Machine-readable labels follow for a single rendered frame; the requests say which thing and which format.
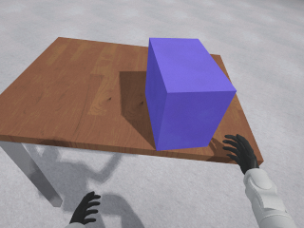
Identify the table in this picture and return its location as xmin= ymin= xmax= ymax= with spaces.
xmin=0 ymin=37 xmax=264 ymax=208

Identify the robot right forearm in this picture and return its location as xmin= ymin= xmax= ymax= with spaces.
xmin=243 ymin=168 xmax=296 ymax=228

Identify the carton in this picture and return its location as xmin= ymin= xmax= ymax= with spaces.
xmin=144 ymin=37 xmax=237 ymax=151

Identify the left robot hand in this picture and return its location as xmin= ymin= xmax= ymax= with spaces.
xmin=69 ymin=191 xmax=101 ymax=225

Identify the right robot hand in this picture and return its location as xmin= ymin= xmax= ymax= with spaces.
xmin=222 ymin=134 xmax=259 ymax=175

